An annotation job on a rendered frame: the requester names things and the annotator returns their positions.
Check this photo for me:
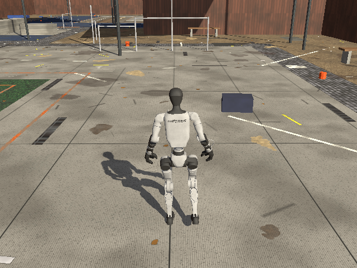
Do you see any right robot hand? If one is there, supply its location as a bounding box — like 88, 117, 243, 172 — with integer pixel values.
201, 150, 214, 161

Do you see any left robot upper arm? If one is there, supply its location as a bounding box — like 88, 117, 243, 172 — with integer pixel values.
151, 113, 165, 143

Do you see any left robot hand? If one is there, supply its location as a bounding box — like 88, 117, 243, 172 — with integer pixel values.
144, 153, 157, 164

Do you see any right robot foot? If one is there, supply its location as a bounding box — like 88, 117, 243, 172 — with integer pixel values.
191, 214, 199, 224

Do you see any right robot upper arm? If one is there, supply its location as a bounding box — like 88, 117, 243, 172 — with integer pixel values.
188, 112, 206, 142

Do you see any right robot forearm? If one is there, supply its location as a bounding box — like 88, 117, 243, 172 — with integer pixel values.
201, 134, 212, 152

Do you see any left robot forearm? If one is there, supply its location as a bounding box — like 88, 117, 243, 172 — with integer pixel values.
146, 135, 156, 155

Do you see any robot left thigh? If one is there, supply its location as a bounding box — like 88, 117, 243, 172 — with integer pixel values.
160, 156, 173, 192

